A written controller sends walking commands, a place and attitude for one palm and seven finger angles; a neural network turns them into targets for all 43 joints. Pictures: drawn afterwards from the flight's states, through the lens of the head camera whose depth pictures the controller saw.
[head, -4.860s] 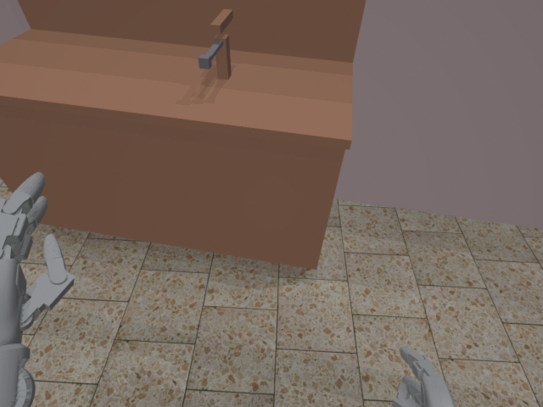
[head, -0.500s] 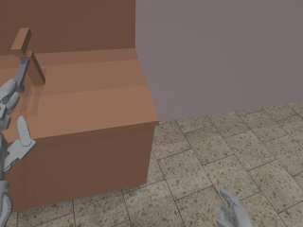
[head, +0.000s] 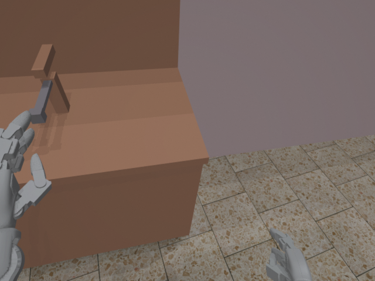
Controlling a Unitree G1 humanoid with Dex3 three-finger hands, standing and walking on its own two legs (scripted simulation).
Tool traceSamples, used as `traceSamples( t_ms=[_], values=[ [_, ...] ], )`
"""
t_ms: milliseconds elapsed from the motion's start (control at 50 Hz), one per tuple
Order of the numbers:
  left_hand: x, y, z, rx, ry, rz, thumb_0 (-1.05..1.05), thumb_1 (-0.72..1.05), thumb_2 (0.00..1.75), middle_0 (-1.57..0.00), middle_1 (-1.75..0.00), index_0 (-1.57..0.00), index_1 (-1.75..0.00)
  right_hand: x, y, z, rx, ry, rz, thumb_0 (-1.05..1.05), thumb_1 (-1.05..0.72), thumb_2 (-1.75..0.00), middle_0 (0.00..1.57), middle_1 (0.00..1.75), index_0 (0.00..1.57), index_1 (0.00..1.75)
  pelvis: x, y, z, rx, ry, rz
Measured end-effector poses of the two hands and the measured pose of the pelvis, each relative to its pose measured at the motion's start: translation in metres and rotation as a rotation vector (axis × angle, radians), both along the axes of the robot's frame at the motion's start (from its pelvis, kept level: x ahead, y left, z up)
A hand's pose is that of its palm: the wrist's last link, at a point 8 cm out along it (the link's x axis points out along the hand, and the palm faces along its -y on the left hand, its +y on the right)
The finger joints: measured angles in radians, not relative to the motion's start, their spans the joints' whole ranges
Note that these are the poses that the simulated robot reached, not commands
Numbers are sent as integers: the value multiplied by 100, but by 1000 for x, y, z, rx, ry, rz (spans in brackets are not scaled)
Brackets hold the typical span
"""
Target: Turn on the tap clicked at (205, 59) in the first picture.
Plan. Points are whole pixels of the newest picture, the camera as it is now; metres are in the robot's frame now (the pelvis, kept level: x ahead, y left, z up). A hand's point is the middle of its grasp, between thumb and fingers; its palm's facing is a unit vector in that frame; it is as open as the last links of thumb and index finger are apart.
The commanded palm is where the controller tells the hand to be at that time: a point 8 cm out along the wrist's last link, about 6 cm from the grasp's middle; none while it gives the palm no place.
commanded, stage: look again from close up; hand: left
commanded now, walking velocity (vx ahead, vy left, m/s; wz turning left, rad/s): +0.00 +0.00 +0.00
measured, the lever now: (37, 115) +0.43 +0.41 +0.09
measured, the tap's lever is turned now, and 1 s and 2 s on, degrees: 0 0 0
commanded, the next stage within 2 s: shuffle to correct the standing spot in 0.24 s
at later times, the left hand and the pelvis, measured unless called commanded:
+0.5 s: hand (53, 188) +0.21 +0.24 +0.16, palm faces +0.39 -0.85 -0.36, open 7.4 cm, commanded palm +0.16 +0.27 +0.17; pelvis +0.00 -0.01 +0.00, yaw +0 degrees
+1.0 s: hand (59, 163) +0.26 +0.25 +0.15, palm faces +0.35 -0.85 -0.39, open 7.4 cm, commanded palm +0.20 +0.29 +0.17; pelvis +0.03 +0.02 -0.02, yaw -2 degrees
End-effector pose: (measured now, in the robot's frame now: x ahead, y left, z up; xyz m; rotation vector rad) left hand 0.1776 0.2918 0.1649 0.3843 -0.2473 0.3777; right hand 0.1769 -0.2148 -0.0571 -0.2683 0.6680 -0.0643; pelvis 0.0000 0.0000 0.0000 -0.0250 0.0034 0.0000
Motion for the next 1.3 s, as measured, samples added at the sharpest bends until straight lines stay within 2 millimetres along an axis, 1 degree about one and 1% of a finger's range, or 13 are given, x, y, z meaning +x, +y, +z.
traceSamples(
  t_ms=[180,320,420,540,600,680,800,880,940,1060,1200,1260,1300],
  values=[
    [-2,-4,7,36,0,-16,1,89,90,-21,-31,-21,-30,-21,-8,-9,7,42,-39,1,-90,-90,20,30,20,30,-4,-1,1,3,1,0],
    [-4,-8,2,36,37,-4,1,89,90,-21,-31,-21,-30,-28,-12,-16,20,70,-51,1,-90,-90,20,30,20,30,-4,-4,1,3,3,3],
    [-5,-12,3,36,37,-3,1,89,90,-21,-31,-21,-30,-25,-15,-17,20,67,-46,1,-90,-90,20,30,20,30,-3,-7,0,2,1,6],
    [-5,-13,3,41,21,-6,1,89,90,-21,-31,-21,-30,-15,-21,-15,11,33,-48,1,-90,-90,20,30,20,30,2,-7,-3,-5,-1,-1],
    [0,-12,3,39,8,-8,1,89,90,-21,-31,-21,-30,-9,-23,-15,4,20,-58,1,-90,-90,20,30,20,30,6,-5,-5,-5,-3,-8],
    [11,-9,1,37,-11,-17,1,89,90,-21,-31,-21,-30,-4,-24,-15,-1,12,-76,1,-90,-90,20,30,20,30,13,-1,-9,0,-7,-19],
    [31,-9,4,62,-37,-53,1,89,90,-21,-31,-21,-30,2,-20,-20,12,7,-100,1,-90,-90,20,30,20,30,22,4,-15,13,-5,-34],
    [38,-10,7,90,-48,-79,1,89,90,-21,-31,-21,-30,2,-16,-26,29,25,-109,1,-90,-90,20,30,20,30,27,6,-18,8,1,-33],
    [40,-7,6,106,-50,-90,1,89,90,-21,-31,-21,-30,2,-13,-33,34,52,-115,1,-90,-90,20,30,20,30,31,11,-20,3,4,-32],
    [44,9,0,102,-31,-73,1,89,90,-21,-31,-21,-30,1,-2,-38,36,84,-131,1,-90,-90,20,30,20,30,33,23,-23,17,-9,-47],
    [46,4,14,131,-25,-99,1,89,90,-21,-31,-21,-30,-4,14,-36,76,55,-125,1,-90,-90,20,30,20,30,35,30,-16,20,-26,-57],
    [45,5,16,169,-37,-97,1,89,90,-21,-31,-21,-30,-3,15,-45,80,55,-112,1,-90,-90,20,30,20,30,37,30,-22,18,-23,-38],
    [43,10,15,163,-46,-84,1,88,90,-21,-31,-21,-30,-2,15,-51,75,79,-107,1,-90,-90,20,30,20,30,37,33,-24,1,-21,-24]
  ],
)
